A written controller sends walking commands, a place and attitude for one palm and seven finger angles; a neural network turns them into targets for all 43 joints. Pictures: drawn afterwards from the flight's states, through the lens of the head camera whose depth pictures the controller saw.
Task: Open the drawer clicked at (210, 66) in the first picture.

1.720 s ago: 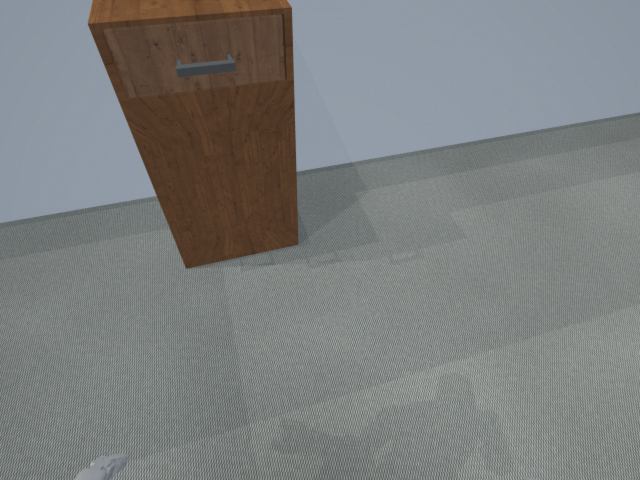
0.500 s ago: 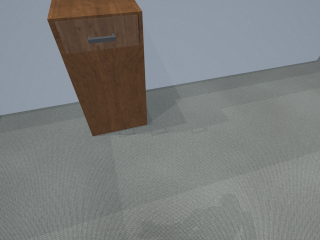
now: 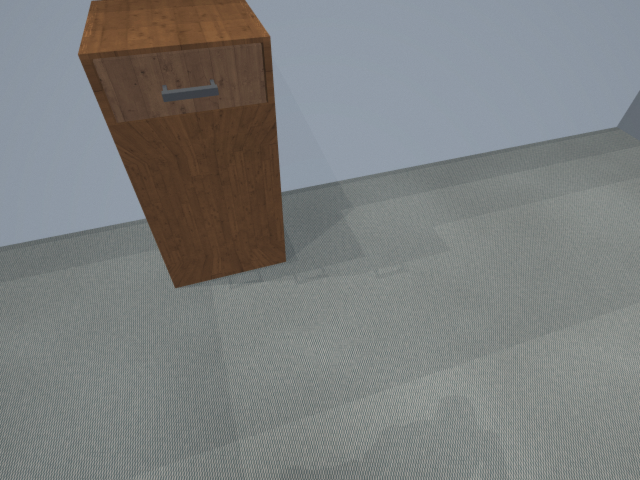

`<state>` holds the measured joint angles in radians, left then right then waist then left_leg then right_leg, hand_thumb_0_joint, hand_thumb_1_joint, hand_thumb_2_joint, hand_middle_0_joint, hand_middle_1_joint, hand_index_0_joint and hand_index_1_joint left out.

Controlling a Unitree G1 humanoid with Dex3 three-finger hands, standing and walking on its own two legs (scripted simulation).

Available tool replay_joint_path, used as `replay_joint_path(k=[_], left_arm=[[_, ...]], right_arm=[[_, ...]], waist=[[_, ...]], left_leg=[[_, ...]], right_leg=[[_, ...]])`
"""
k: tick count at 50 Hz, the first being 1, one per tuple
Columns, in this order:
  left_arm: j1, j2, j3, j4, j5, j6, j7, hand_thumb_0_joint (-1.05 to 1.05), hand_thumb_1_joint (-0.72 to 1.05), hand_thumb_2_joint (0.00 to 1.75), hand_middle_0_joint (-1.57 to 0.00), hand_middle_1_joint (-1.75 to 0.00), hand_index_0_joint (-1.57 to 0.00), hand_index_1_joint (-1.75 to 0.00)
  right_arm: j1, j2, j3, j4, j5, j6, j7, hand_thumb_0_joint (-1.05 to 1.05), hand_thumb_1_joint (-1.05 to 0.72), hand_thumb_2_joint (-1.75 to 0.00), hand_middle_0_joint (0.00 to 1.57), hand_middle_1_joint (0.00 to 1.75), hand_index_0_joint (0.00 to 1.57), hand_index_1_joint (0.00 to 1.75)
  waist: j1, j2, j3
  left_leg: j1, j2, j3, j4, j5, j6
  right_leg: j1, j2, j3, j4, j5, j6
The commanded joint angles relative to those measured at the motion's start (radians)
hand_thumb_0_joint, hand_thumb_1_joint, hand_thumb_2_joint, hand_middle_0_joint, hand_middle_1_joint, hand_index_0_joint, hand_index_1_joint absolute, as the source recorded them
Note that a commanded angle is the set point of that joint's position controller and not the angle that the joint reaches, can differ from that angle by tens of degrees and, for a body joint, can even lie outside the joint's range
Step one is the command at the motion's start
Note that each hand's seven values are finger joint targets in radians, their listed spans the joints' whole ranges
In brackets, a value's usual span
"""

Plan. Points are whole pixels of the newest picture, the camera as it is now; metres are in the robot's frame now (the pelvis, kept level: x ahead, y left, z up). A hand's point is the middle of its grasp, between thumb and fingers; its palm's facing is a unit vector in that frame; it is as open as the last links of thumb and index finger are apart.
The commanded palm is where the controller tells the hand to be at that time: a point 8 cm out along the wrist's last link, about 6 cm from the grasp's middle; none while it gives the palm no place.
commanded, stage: walk to a spot facing it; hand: left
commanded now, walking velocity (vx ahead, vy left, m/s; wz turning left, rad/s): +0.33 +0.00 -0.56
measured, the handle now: (189, 89) +0.98 +0.42 +0.03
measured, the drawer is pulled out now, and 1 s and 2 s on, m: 0.00 0.00 0.00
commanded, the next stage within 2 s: turn to face it in 0.56 s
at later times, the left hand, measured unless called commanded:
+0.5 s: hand out of the picture +0.11 +0.11 -0.16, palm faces -0.09 -0.98 -0.17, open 7.4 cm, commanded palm none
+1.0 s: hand (263, 308) +0.46 +0.15 -0.17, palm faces -0.09 -0.98 -0.17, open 7.4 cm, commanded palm none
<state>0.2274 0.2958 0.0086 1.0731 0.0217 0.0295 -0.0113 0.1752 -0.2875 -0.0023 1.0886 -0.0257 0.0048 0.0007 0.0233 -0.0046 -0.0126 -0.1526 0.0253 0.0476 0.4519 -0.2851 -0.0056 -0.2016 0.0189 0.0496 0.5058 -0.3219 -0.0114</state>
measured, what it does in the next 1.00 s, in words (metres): walks ahead: left foot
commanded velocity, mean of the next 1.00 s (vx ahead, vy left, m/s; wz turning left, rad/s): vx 0.20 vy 0.00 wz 0.03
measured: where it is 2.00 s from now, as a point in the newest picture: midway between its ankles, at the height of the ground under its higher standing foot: (345, 461)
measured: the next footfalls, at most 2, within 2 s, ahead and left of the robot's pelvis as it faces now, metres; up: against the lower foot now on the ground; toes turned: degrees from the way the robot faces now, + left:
left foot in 0.68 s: +0.41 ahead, +0.03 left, +0.00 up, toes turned -4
right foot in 1.30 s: +0.39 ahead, -0.16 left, +0.00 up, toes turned +1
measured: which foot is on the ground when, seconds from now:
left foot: down 0.00-0.18, up 0.20-0.66, down 0.68-1.00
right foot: down 0.00-0.70, up 0.72-1.00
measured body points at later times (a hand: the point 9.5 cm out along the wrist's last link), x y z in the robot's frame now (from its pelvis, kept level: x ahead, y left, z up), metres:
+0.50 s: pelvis +0.15 -0.05 +0.00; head +0.17 -0.06 +0.45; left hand +0.12 +0.17 -0.15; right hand +0.20 -0.30 -0.15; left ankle +0.26 +0.08 -0.67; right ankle +0.05 -0.12 -0.74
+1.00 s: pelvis +0.34 -0.01 +0.00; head +0.36 +0.01 +0.45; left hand +0.47 +0.20 -0.15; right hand +0.30 -0.26 -0.14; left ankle +0.37 +0.03 -0.74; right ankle +0.33 -0.17 -0.67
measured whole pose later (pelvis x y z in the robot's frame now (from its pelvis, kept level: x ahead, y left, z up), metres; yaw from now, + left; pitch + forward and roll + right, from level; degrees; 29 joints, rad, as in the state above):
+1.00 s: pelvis +0.34 -0.01 +0.00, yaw -8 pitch +0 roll -1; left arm 0.15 0.18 0.07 0.97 0.03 0.01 0.02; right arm 0.31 -0.17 -0.05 1.06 -0.02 -0.02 -0.02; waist -0.02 -0.04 0.03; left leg -0.25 -0.06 0.09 0.43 -0.19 0.11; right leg -0.53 -0.08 -0.02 1.04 -0.30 0.07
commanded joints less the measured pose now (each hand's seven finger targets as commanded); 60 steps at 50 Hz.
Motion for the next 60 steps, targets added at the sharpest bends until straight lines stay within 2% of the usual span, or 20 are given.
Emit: replay_joint_path(k=[1,4,7,8,9,10,14,17,24,29,30,32,33,34,35,36,38,42,52,60], left_arm=[[-0.047,0.074,0.038,-0.119,0.001,-0.021,-0.018,0.0,0.9,0.9,-0.2,-0.3,-0.2,-0.3],[-0.088,0.05,0.05,-0.163,0.0,-0.037,-0.029,0.0,0.9,0.9,-0.2,-0.3,-0.2,-0.3],[0.122,0.005,0.06,-0.102,0.0,-0.048,-0.034,0.0,0.9,0.9,-0.2,-0.3,-0.2,-0.3],[0.265,0.055,0.072,-0.052,0.006,-0.058,-0.026,0.0,0.9,0.9,-0.2,-0.3,-0.2,-0.3],[0.379,0.183,0.098,-0.022,0.011,-0.074,-0.003,0.0,0.9,0.9,-0.2,-0.3,-0.2,-0.3],[0.414,0.179,0.093,-0.021,-0.009,-0.076,0.014,0.0,0.9,0.9,-0.2,-0.3,-0.2,-0.3],[0.225,0.058,0.065,-0.061,-0.004,-0.093,0.023,0.0,0.9,0.9,-0.2,-0.3,-0.2,-0.3],[0.247,0.024,0.055,-0.044,-0.001,-0.108,0.025,0.0,0.9,0.9,-0.2,-0.3,-0.2,-0.3],[0.323,-0.016,0.046,0.014,0.001,-0.122,0.041,0.0,0.9,0.9,-0.2,-0.3,-0.2,-0.3],[0.318,-0.017,0.045,0.032,0.006,-0.112,0.05,0.0,0.9,0.9,-0.2,-0.3,-0.2,-0.3],[0.304,-0.005,0.05,0.027,0.004,-0.112,0.051,0.0,0.9,0.9,-0.2,-0.3,-0.2,-0.3],[0.265,0.019,0.062,0.012,-0.003,-0.113,0.05,0.0,0.9,0.9,-0.2,-0.3,-0.2,-0.3],[0.269,-0.001,0.062,0.003,-0.014,-0.112,0.047,0.0,0.9,0.9,-0.2,-0.3,-0.2,-0.3],[0.336,-0.071,0.051,0.002,-0.028,-0.107,0.041,0.0,0.9,0.9,-0.2,-0.3,-0.2,-0.3],[0.334,-0.084,0.043,-0.011,-0.027,-0.109,0.046,0.0,0.9,0.9,-0.2,-0.3,-0.2,-0.3],[0.29,-0.067,0.044,-0.006,-0.019,-0.097,0.054,0.0,0.9,0.9,-0.2,-0.3,-0.2,-0.3],[0.193,-0.091,0.046,-0.022,-0.002,-0.086,0.039,0.0,0.9,0.9,-0.2,-0.3,-0.2,-0.3],[0.214,-0.125,0.043,-0.019,0.001,-0.035,0.034,0.0,0.9,0.9,-0.2,-0.3,-0.2,-0.3],[-0.073,-0.054,0.072,-0.159,-0.002,-0.004,0.037,0.0,0.9,0.9,-0.2,-0.3,-0.2,-0.3],[-0.125,-0.048,0.067,-0.22,-0.019,-0.015,0.046,0.0,0.9,0.9,-0.2,-0.3,-0.2,-0.3]], right_arm=[[0.097,-0.22,-0.069,-0.052,0.005,-0.027,-0.017,0.0,-0.9,-0.9,0.2,0.3,0.2,0.3],[0.123,-0.184,-0.077,-0.061,0.002,-0.048,-0.02,0.0,-0.9,-0.9,0.2,0.3,0.2,0.3],[0.03,-0.154,-0.074,-0.079,-0.001,-0.048,-0.019,0.0,-0.9,-0.9,0.2,0.3,0.2,0.3],[0.025,-0.113,-0.067,-0.091,0.006,-0.048,-0.013,0.0,-0.9,-0.9,0.2,0.3,0.2,0.3],[0.0,-0.028,-0.046,-0.139,0.016,-0.05,-0.003,0.0,-0.9,-0.9,0.2,0.3,0.2,0.3],[-0.062,-0.049,-0.047,-0.177,0.008,-0.059,0.0,0.0,-0.9,-0.9,0.2,0.3,0.2,0.3],[-0.033,-0.022,-0.061,-0.12,0.001,-0.057,0.009,0.0,-0.9,-0.9,0.2,0.3,0.2,0.3],[0.015,0.021,-0.059,-0.103,-0.002,-0.04,0.013,0.0,-0.9,-0.9,0.2,0.3,0.2,0.3],[-0.094,0.059,-0.056,-0.152,0.006,-0.044,0.027,0.0,-0.9,-0.9,0.2,0.3,0.2,0.3],[-0.159,0.078,-0.048,-0.18,0.011,-0.058,0.027,0.0,-0.9,-0.9,0.2,0.3,0.2,0.3],[-0.123,0.07,-0.051,-0.171,0.01,-0.062,0.021,0.0,-0.9,-0.9,0.2,0.3,0.2,0.3],[0.104,0.03,-0.064,-0.103,0.004,-0.07,-0.001,0.0,-0.9,-0.9,0.2,0.3,0.2,0.3],[0.25,-0.031,-0.076,-0.059,-0.003,-0.072,-0.013,0.0,-0.9,-0.9,0.2,0.3,0.2,0.3],[0.368,-0.136,-0.097,-0.035,-0.01,-0.073,-0.019,0.0,-0.9,-0.9,0.2,0.3,0.2,0.3],[0.365,-0.142,-0.088,-0.03,0.006,-0.06,-0.021,0.0,-0.9,-0.9,0.2,0.3,0.2,0.3],[0.27,-0.093,-0.077,-0.042,0.014,-0.057,-0.025,0.0,-0.9,-0.9,0.2,0.3,0.2,0.3],[0.153,0.009,-0.05,-0.063,0.011,-0.07,-0.028,0.0,-0.9,-0.9,0.2,0.3,0.2,0.3],[0.099,0.045,-0.045,-0.068,0.011,-0.075,-0.028,0.0,-0.9,-0.9,0.2,0.3,0.2,0.3],[0.178,-0.04,-0.082,-0.094,0.003,-0.026,-0.022,0.0,-0.9,-0.9,0.2,0.3,0.2,0.3],[0.19,-0.073,-0.1,-0.12,-0.001,-0.007,-0.026,0.0,-0.9,-0.9,0.2,0.3,0.2,0.3]], waist=[[-0.059,0.182,0.155],[-0.067,0.147,0.124],[0.049,0.104,0.057],[0.103,-0.07,0.001],[0.136,-0.428,0.002],[0.138,-0.313,0.003],[0.026,-0.052,0.111],[-0.009,-0.036,0.1],[0.014,-0.086,0.104],[0.019,-0.12,0.142],[0.002,-0.125,0.118],[-0.1,-0.112,0.004],[-0.153,-0.04,-0.097],[-0.154,0.233,-0.251],[-0.119,0.247,-0.266],[-0.091,0.141,-0.14],[-0.041,0.103,0.048],[0.02,0.122,0.031],[-0.047,0.091,0.019],[-0.061,0.126,-0.046]], left_leg=[[0.035,0.322,-0.324,-0.28,-0.379,0.166],[0.122,0.356,-0.25,-0.231,-0.093,0.19],[-0.061,0.25,-0.019,0.016,0.027,0.09],[-0.197,0.16,0.071,0.259,-0.033,0.041],[-0.511,0.024,0.145,0.583,-0.289,-0.018],[-0.573,0.032,0.022,0.696,-0.298,-0.003],[-0.522,0.12,-0.037,0.738,-0.038,-0.01],[-0.513,0.111,-0.009,0.692,0.04,-0.033],[-0.579,0.102,0.036,0.504,0.128,-0.04],[-0.409,0.055,0.078,0.261,0.1,-0.003],[-0.324,0.026,0.093,0.226,0.087,0.01],[-0.037,-0.018,0.106,0.096,0.175,0.032],[0.224,0.071,0.03,0.09,0.32,0.06],[0.444,0.366,-0.334,0.085,0.582,0.175],[0.378,0.472,-0.489,-0.059,0.701,0.257],[0.224,0.449,-0.434,-0.123,0.586,0.265],[-0.034,0.346,-0.32,-0.172,0.521,0.233],[-0.183,0.205,-0.108,-0.18,0.565,0.169],[-0.031,0.196,-0.305,-0.168,0.368,0.196],[0.008,0.184,-0.415,-0.048,0.626,0.207]], right_leg=[[-0.324,0.0,-0.067,0.258,-0.139,-0.005],[-0.386,-0.08,-0.05,0.303,-0.184,0.002],[-0.007,-0.047,-0.135,0.057,-0.005,-0.002],[0.195,-0.057,-0.082,-0.062,0.029,-0.015],[0.324,-0.326,0.394,-0.242,-0.069,-0.11],[0.309,-0.399,0.586,-0.319,-0.025,-0.179],[0.095,-0.318,0.364,-0.309,0.032,-0.194],[0.089,-0.26,0.225,-0.303,0.238,-0.171],[0.213,-0.219,0.122,-0.279,0.498,-0.16],[0.191,-0.214,0.097,-0.224,0.705,-0.137],[0.185,-0.211,0.09,-0.168,0.82,-0.134],[0.136,-0.166,0.05,0.073,0.937,-0.095],[-0.007,-0.12,0.025,0.277,0.739,-0.064],[-0.214,0.024,-0.081,0.623,0.082,-0.014],[-0.266,0.05,-0.022,0.832,-0.274,-0.023],[-0.285,-0.018,0.004,0.875,-0.227,-0.021],[-0.305,-0.092,-0.03,0.821,-0.114,0.01],[-0.167,-0.105,-0.079,0.607,-0.033,0.048],[-0.335,-0.096,-0.057,0.46,-0.006,0.095],[-0.185,-0.037,-0.046,0.203,-0.1,0.072]])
